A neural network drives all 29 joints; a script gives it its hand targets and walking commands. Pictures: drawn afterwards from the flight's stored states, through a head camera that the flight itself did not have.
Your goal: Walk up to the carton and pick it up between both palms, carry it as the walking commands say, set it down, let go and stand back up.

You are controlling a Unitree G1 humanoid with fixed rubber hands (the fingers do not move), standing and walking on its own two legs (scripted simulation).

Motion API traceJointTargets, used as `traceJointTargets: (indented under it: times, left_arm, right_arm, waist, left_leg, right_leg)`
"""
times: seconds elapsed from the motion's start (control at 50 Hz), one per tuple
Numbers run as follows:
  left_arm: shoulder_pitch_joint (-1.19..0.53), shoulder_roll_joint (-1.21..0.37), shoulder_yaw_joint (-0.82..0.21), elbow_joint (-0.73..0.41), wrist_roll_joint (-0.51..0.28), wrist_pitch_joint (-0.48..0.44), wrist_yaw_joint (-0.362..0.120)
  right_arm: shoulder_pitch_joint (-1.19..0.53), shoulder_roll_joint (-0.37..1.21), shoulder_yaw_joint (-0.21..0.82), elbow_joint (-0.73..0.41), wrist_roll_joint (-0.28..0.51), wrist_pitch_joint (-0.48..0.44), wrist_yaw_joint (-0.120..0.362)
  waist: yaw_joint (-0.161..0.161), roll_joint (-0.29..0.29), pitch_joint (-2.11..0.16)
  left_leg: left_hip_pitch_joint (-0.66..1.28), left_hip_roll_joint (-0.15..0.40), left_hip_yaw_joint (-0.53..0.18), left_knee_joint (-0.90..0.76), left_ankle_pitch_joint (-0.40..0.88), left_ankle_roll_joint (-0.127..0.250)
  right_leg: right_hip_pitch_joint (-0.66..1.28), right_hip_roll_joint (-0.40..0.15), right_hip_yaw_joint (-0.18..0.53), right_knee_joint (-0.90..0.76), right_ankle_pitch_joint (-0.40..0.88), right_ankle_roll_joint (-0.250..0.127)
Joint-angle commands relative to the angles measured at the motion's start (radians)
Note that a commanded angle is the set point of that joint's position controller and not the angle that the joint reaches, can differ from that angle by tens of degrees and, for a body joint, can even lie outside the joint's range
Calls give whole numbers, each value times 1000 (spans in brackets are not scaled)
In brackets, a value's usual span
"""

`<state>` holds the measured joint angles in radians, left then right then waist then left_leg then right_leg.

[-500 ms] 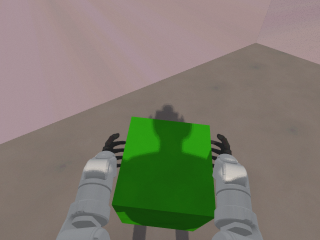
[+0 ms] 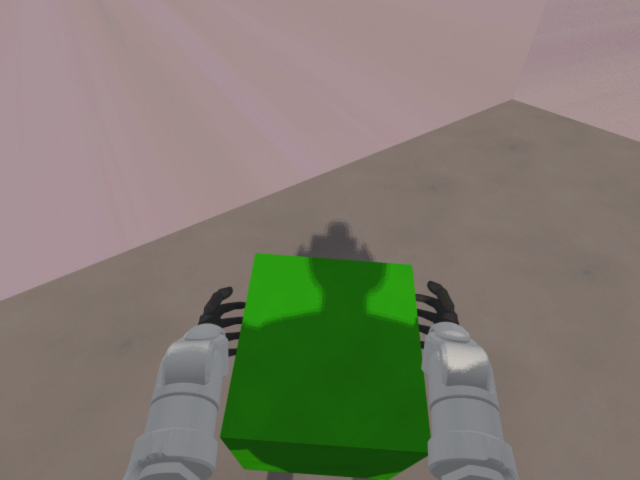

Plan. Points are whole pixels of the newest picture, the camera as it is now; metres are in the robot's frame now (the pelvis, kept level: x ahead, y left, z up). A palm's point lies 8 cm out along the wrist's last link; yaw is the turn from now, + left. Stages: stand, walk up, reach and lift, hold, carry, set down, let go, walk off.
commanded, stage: reach and lift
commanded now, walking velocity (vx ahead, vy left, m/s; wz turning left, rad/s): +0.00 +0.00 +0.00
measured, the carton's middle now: (324, 371) +0.31 +0.00 -0.04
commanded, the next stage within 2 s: hold in 0.36 s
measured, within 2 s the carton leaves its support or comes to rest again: neither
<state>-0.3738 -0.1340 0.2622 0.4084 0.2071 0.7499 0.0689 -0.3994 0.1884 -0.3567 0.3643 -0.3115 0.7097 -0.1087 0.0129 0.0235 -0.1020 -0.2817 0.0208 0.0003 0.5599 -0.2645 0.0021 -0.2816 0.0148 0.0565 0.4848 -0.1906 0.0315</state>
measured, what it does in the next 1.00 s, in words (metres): stands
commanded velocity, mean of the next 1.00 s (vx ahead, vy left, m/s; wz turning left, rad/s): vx -0.04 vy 0.00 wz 0.00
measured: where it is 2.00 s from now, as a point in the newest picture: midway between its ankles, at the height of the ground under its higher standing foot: outside the picture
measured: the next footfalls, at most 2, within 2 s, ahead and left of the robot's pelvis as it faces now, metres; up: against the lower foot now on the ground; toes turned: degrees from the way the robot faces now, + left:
right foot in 1.80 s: -0.02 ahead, -0.13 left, +0.00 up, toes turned -1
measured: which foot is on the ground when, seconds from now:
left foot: down 0.00-1.00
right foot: down 0.00-1.00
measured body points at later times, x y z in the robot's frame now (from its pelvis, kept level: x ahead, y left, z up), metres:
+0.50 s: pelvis -0.01 +0.00 +0.00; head -0.06 +0.00 +0.45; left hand +0.30 +0.15 +0.04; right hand +0.31 -0.16 +0.05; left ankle +0.02 +0.11 -0.73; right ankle +0.04 -0.14 -0.73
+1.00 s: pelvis -0.01 +0.00 +0.00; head -0.06 +0.00 +0.45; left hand +0.30 +0.15 +0.05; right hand +0.31 -0.16 +0.06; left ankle +0.02 +0.11 -0.73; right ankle +0.04 -0.14 -0.73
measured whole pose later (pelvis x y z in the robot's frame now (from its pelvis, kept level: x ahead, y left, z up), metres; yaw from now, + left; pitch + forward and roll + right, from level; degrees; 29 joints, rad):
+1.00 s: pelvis -0.01 +0.00 +0.00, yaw +0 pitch -2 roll -1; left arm -0.34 -0.14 0.20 0.31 0.21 0.80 0.11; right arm -0.38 0.19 -0.34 0.31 -0.26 0.72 -0.11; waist 0.01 0.02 -0.09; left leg -0.28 0.02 0.00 0.56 -0.25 0.00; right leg -0.29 0.01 0.06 0.50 -0.18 0.03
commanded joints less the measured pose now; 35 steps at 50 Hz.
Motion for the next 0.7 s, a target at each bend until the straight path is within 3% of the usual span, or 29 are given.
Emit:
traceJointTargets:
  times: [0.0, 0.4, 0.68]
  left_arm:
    - [-630, -1010, -546, -140, -201, -41, -357]
    - [-655, -1021, -574, -156, -215, -40, -364]
    - [-629, -1032, -592, -178, -225, -37, -366]
  right_arm:
    - [-464, 1003, 641, 34, 315, 26, 406]
    - [-455, 994, 629, 56, 312, 27, 421]
    - [-434, 992, 646, 34, 322, 27, 423]
  waist:
    - [16, 27, -307]
    - [-3, 26, -265]
    - [-6, 21, -289]
  left_leg:
    - [206, -94, -84, -210, 182, -6]
    - [171, -86, -83, -223, 67, -4]
    - [193, -88, -81, -219, 128, -9]
  right_leg:
    - [300, 70, 14, -106, 151, -47]
    - [264, 72, 13, -109, 47, -59]
    - [269, 78, 14, -109, 97, -54]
